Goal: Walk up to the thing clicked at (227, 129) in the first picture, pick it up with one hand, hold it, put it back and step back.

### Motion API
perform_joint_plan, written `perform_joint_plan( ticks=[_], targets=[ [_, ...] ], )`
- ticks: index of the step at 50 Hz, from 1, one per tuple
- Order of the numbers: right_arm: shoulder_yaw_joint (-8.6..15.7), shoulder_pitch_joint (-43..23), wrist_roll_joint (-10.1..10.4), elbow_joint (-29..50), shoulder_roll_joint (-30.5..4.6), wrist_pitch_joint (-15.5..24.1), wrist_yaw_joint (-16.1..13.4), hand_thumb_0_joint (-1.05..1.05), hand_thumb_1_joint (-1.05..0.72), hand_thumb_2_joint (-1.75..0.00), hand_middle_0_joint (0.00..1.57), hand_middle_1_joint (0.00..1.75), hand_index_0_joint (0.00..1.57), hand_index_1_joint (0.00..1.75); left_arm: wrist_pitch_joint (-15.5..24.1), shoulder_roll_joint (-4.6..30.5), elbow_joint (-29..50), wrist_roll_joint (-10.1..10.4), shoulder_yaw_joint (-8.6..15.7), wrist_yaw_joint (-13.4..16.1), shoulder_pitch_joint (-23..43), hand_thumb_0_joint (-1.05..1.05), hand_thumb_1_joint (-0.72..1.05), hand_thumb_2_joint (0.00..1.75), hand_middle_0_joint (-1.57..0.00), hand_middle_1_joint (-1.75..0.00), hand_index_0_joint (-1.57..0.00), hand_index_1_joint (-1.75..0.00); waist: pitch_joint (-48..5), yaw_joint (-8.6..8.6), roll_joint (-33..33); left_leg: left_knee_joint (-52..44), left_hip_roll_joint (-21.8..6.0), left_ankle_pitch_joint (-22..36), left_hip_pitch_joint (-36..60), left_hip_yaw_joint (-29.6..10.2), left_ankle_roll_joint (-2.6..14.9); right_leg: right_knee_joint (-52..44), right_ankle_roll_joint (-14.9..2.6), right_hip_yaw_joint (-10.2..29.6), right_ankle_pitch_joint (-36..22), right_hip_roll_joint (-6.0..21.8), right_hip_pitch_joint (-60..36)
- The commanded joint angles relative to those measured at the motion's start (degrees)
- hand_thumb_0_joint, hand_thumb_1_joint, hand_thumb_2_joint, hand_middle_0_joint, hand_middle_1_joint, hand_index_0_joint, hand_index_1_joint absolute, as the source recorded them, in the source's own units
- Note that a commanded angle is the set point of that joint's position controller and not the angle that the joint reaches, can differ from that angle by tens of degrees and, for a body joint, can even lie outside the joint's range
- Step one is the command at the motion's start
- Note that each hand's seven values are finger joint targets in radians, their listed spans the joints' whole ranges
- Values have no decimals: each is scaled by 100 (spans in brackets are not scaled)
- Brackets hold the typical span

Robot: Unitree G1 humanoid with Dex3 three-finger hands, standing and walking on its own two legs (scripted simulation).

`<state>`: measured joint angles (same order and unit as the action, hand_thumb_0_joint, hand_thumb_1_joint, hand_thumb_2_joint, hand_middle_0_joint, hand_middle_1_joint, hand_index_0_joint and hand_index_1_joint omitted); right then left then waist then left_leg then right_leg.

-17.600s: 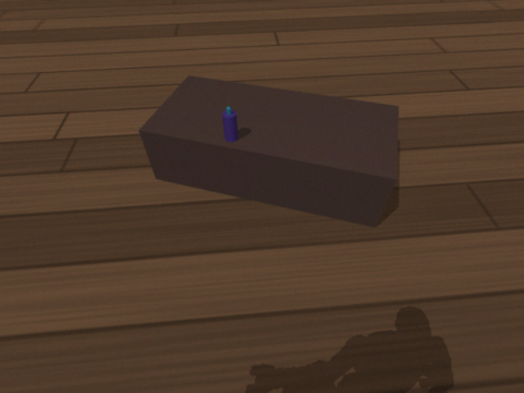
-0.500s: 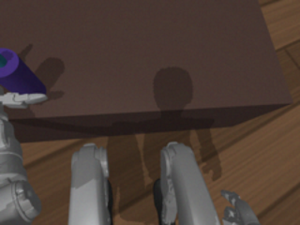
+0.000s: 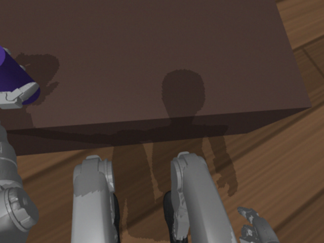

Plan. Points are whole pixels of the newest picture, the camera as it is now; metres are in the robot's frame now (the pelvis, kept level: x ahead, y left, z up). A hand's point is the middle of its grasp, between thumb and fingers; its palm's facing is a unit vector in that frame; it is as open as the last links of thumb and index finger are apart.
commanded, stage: settle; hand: left
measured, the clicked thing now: (3, 72) +0.47 +0.31 +0.02
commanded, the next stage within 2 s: lift in 1.38 s
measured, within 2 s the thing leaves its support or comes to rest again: leaves its support in 0.28 s
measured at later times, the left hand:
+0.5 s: hand out of the picture +0.46 +0.32 +0.05, palm faces +0.37 -0.93 -0.04, open 9.4 cm
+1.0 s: hand out of the picture +0.46 +0.32 +0.10, palm faces +0.37 -0.93 -0.03, open 9.5 cm
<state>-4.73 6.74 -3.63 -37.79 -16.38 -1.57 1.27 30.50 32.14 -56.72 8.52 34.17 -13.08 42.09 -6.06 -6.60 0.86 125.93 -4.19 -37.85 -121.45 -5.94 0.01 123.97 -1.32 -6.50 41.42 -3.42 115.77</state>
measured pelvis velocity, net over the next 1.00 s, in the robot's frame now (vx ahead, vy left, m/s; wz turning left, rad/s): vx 0.02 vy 0.00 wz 0.04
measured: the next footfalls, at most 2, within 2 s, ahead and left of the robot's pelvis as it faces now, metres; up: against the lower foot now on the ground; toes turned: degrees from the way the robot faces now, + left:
none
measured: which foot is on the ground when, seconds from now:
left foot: down 0.00-1.00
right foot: down 0.00-1.00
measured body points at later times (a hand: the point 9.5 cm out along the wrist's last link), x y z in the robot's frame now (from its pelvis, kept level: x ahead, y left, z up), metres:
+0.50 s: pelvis +0.01 +0.00 +0.05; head +0.21 +0.05 +0.45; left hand +0.43 +0.37 +0.06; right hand +0.13 -0.26 -0.07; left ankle +0.09 +0.13 -0.36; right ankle +0.08 -0.11 -0.36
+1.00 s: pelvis +0.02 +0.00 +0.10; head +0.21 +0.06 +0.51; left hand +0.44 +0.37 +0.11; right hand +0.15 -0.26 -0.02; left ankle +0.09 +0.13 -0.36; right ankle +0.08 -0.11 -0.36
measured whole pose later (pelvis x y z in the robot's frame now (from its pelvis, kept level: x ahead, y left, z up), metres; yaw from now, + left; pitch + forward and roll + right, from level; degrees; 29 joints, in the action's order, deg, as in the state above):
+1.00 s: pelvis +0.02 +0.00 +0.10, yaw +2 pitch +33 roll -5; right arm -2.1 8.7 -1.8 -37.3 -15.2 -0.5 -0.3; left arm 24.1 27.9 -48.9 7.5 32.0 -9.8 36.8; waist -9.4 -5.8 -0.5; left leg 107.2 -3.7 -36.7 -104.2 -4.0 0.1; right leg 105.1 -1.0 -4.7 39.9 -3.2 98.9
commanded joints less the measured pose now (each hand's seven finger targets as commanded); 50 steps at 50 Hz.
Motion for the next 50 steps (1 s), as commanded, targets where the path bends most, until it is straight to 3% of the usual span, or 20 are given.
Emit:
perform_joint_plan(
  ticks=[1,2,4,5,13,15,16,18,20,23,26,27,32,34,36,39,43,45,48,50],
  targets=[
    [468,826,-9,291,-1223,53,-48,0,-91,-90,20,30,20,30,387,1792,1374,75,301,74,1734,0,28,121,-131,-132,-130,-134,-3968,140,-1256,-1377,45,1051,3002,130,159,-1434,-93,48,-1265,-63,-1784],
    [477,801,0,295,-1210,37,-52,0,-91,-90,20,30,20,30,367,1718,1351,111,322,80,1630,0,26,123,-132,-134,-132,-137,-4003,213,-1200,-1417,42,1098,3056,125,151,-1452,-95,63,-1289,-68,-1783],
    [477,831,-6,324,-1195,22,-51,0,-91,-90,20,30,20,30,349,1737,1611,96,308,127,1802,0,27,127,-135,-138,-134,-141,-4100,164,-1370,-1443,48,1109,3107,122,146,-1473,-101,61,-1316,-63,-1859],
    [515,834,7,332,-1212,14,-61,0,-91,-90,20,30,20,30,322,1900,1664,55,402,157,1711,0,27,128,-136,-139,-135,-141,-4181,257,-1382,-1525,49,1081,3193,122,140,-1495,-110,72,-1277,-62,-1873],
    [653,943,87,306,-1140,24,-148,0,-92,-91,20,30,20,30,212,1953,2801,114,299,229,2057,0,15,129,-135,-143,-135,-145,-4707,259,-1739,-1846,52,1249,3962,100,136,-1808,-135,220,-1366,-37,-1993],
    [660,941,109,279,-1089,40,-182,0,-93,-91,20,30,20,30,167,1948,2958,107,272,264,2062,0,12,129,-135,-144,-135,-146,-4523,206,-1738,-1967,58,1140,3897,103,144,-1945,-128,249,-1311,-20,-2079],
    [675,931,129,282,-1110,59,-204,0,-92,-91,20,30,20,30,128,2167,2940,128,430,318,1980,0,11,128,-133,-143,-133,-145,-4510,308,-1576,-2005,58,1080,3862,123,163,-2047,-115,304,-1263,-28,-2163],
    [682,945,157,277,-1063,90,-216,0,-92,-91,20,30,20,30,95,1767,3023,215,221,295,2025,0,8,128,-134,-144,-134,-145,-4577,179,-1643,-2121,65,1097,4059,95,154,-2134,-123,297,-1300,-11,-2195],
    [683,992,176,176,-1049,105,-241,0,-92,-91,20,30,20,30,11,1651,2769,201,105,258,1814,0,7,128,-133,-144,-134,-145,-4326,184,-1624,-2240,64,1038,4157,55,155,-2253,-133,286,-1226,-9,-2075],
    [682,965,192,218,-1053,117,-263,0,-91,-90,20,30,20,30,-42,1785,2616,195,234,279,1774,0,13,130,-134,-144,-134,-145,-4288,223,-1515,-2312,65,1297,4238,72,162,-2356,-130,298,-1428,0,-2230],
    [672,947,223,244,-1025,146,-254,0,-90,-90,20,30,20,30,-119,1482,2206,227,95,247,1597,0,10,132,-134,-146,-135,-147,-3928,193,-1210,-2447,74,1128,4100,85,186,-2580,-114,308,-1319,-9,-2309],
    [672,960,228,278,-1016,154,-261,0,-90,-90,20,30,20,30,-106,1400,2198,224,68,238,1596,0,11,132,-134,-145,-135,-147,-3921,128,-1174,-2482,81,1167,4120,77,190,-2609,-114,279,-1353,-8,-2348],
    [690,926,226,329,-995,195,-227,0,-89,-90,20,30,20,30,-88,1477,2170,186,75,229,1592,0,11,133,-134,-145,-135,-147,-3943,251,-1182,-2656,82,1171,4287,127,188,-2793,-113,335,-1345,-9,-2544],
    [688,958,222,369,-1005,186,-232,0,-89,-90,20,30,20,30,-53,1649,2283,172,222,274,1636,0,13,133,-133,-144,-134,-146,-4055,296,-1140,-2702,92,1336,4318,165,198,-2899,-100,378,-1493,-13,-2800],
    [677,963,202,357,-1004,199,-213,0,-89,-90,20,30,20,30,-26,1525,2474,181,77,241,1823,0,15,132,-132,-144,-133,-145,-4246,247,-1428,-2758,97,1603,4686,144,168,-2847,-133,341,-1671,-1,-2765],
    [676,967,202,379,-988,181,-217,0,-90,-90,20,30,20,30,-2,1787,2492,117,248,333,1814,0,14,133,-133,-144,-134,-146,-4285,309,-1341,-2854,104,1612,4728,151,182,-2976,-115,372,-1680,2,-2959],
    [687,965,186,350,-956,214,-225,0,-90,-90,20,30,20,30,35,1487,2595,144,49,312,1861,0,13,133,-132,-144,-133,-146,-4351,215,-1365,-2997,114,1449,4921,167,179,-3163,-107,425,-1581,10,-3071],
    [694,959,187,349,-994,223,-234,0,-90,-90,20,30,20,30,12,1721,2601,79,125,336,1823,0,16,134,-133,-145,-133,-146,-4350,273,-1537,-3132,104,1459,5157,102,147,-3181,-132,400,-1544,18,-3023],
    [677,940,195,368,-975,225,-231,0,-90,-90,20,30,20,30,33,1638,2635,121,153,374,1835,0,18,135,-132,-145,-133,-147,-4319,256,-1450,-3167,115,1622,5185,88,153,-3226,-125,381,-1680,22,-3096],
    [658,930,211,307,-947,234,-227,0,-89,-90,20,30,20,30,18,1352,2409,169,-8,348,1699,0,18,136,-132,-146,-133,-147,-4014,211,-1387,-3289,105,1526,5227,34,139,-3273,-135,351,-1585,24,-3007]
  ],
)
